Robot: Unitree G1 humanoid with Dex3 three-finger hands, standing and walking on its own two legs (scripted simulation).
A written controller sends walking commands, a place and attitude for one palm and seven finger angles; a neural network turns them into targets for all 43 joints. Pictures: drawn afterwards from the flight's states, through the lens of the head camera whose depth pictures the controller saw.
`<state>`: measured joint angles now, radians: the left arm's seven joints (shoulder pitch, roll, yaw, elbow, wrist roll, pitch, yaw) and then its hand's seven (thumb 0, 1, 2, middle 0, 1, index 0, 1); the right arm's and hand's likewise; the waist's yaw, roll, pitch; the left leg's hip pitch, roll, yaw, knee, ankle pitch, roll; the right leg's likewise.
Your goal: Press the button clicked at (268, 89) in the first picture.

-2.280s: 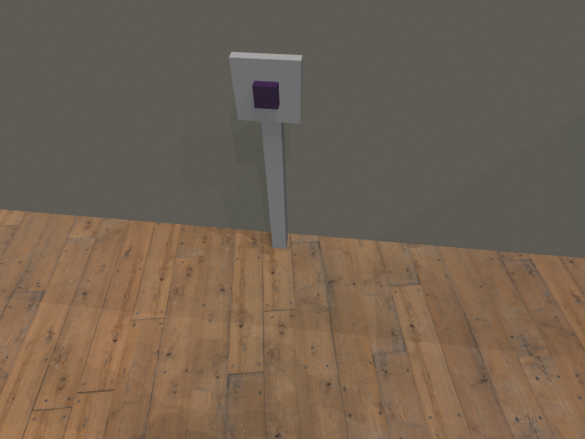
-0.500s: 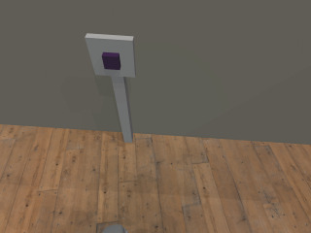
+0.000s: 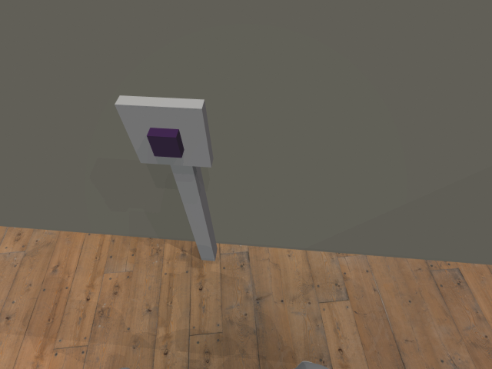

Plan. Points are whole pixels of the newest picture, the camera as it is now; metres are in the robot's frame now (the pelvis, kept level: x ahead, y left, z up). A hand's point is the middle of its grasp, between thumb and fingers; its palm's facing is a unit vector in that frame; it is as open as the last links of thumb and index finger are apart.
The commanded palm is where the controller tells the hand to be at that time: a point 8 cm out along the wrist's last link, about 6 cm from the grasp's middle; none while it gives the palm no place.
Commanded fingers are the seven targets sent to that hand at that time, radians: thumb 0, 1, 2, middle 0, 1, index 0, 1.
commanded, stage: come to a stop and stand still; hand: left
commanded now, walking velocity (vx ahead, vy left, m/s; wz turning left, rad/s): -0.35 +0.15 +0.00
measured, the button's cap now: (166, 141) +0.55 +0.21 +0.00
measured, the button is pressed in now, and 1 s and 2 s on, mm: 0 0 0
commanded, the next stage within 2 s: none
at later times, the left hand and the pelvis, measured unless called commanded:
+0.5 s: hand out of the picture +0.12 +0.19 -0.14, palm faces +0.02 -0.95 -0.30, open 7.4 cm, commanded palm none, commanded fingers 0.00 0.90 0.90 -0.20 -0.30 -0.20 -0.30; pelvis +0.06 -0.01 +0.02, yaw -1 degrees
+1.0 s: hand out of the picture +0.08 +0.23 -0.15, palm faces -0.02 -0.97 -0.25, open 7.4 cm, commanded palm none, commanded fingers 0.00 0.90 0.90 -0.20 -0.30 -0.20 -0.30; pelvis +0.02 +0.03 +0.01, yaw -2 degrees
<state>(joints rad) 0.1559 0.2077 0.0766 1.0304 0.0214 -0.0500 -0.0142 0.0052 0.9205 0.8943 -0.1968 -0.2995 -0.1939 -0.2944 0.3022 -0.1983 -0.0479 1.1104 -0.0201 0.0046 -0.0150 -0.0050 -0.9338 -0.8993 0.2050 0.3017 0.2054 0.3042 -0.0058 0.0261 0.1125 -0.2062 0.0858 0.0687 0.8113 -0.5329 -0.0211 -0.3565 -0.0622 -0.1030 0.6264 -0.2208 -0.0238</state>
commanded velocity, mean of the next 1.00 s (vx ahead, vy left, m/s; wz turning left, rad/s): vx -0.10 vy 0.03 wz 0.00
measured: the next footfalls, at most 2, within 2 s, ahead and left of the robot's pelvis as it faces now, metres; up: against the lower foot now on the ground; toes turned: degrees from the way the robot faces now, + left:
left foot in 0.18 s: +0.10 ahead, +0.13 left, +0.00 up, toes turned +4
left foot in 0.74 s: +0.08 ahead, +0.13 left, +0.00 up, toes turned +0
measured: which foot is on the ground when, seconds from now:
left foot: up 0.00-0.16, down 0.18-0.40, up 0.42-0.72, down 0.74-1.00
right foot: down 0.00-1.00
